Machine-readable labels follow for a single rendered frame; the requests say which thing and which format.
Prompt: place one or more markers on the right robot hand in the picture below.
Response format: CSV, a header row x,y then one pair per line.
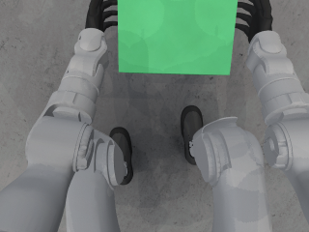
x,y
259,19

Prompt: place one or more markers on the right robot forearm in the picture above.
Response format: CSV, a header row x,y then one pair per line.
x,y
273,75

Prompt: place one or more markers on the left robot forearm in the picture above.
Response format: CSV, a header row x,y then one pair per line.
x,y
77,94

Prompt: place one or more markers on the robot right shin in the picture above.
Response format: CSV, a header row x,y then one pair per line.
x,y
226,122

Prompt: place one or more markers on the right robot upper arm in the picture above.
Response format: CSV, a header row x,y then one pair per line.
x,y
286,147

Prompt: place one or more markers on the robot shin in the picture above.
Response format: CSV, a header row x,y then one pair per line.
x,y
226,122
104,137

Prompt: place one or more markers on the robot left shin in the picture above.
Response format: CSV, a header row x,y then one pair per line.
x,y
104,137

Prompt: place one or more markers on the left robot hand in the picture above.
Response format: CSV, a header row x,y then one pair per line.
x,y
96,16

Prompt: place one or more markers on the carton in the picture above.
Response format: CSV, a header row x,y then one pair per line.
x,y
193,37

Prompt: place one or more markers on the left robot upper arm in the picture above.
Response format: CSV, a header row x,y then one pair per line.
x,y
35,201

